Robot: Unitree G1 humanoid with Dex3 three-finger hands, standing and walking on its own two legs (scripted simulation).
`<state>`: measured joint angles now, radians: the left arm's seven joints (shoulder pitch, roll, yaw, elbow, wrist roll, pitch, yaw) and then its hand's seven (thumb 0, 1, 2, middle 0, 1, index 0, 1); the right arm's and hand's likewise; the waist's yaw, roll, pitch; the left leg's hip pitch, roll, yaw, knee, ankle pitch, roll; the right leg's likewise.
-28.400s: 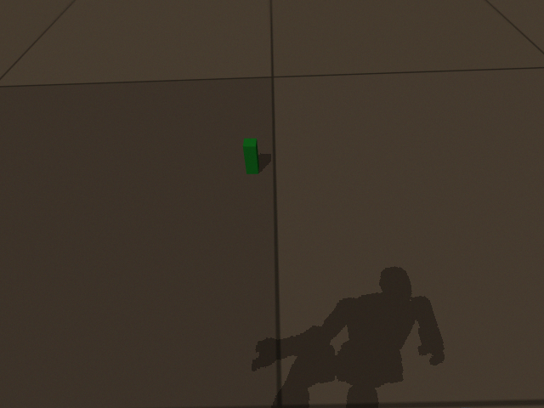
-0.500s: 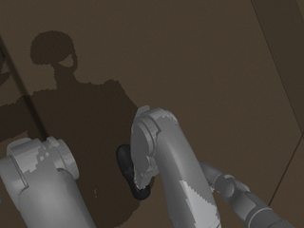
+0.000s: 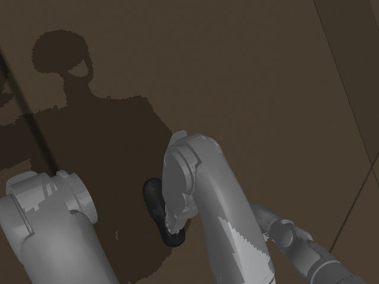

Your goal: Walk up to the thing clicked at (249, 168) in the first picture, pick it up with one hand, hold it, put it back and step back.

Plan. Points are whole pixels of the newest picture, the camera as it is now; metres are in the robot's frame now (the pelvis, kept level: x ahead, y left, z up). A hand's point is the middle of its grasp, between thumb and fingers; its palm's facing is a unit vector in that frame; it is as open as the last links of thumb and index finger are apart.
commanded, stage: settle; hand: left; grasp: from the side
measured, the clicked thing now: out of the picture +0.46 +0.27 -0.20
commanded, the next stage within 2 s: lift in 1.72 s
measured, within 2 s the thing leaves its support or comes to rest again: leaves its support in 0.04 s
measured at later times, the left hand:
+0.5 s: hand out of the picture +0.44 +0.30 -0.08, palm faces +0.30 -0.95 -0.05, open 10.5 cm
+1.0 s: hand out of the picture +0.44 +0.31 +0.00, palm faces +0.29 -0.96 -0.07, open 10.5 cm
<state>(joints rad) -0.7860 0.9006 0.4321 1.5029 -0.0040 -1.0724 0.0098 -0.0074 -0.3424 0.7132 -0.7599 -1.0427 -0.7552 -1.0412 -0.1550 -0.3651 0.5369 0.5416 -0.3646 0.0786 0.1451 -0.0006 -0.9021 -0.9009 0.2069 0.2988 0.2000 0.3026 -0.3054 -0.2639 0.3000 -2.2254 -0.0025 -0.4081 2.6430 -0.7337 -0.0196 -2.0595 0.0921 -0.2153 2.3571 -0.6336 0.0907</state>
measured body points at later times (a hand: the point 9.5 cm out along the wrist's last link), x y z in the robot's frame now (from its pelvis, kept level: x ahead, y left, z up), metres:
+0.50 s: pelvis +0.00 -0.01 +0.02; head +0.21 +0.16 +0.38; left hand +0.42 +0.35 -0.07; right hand +0.16 -0.25 -0.05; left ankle +0.07 +0.12 -0.26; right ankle +0.14 -0.14 -0.26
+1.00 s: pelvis +0.02 -0.02 +0.05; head +0.21 +0.10 +0.43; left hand +0.42 +0.36 +0.01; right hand +0.19 -0.26 -0.06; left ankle +0.07 +0.12 -0.26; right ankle +0.14 -0.14 -0.26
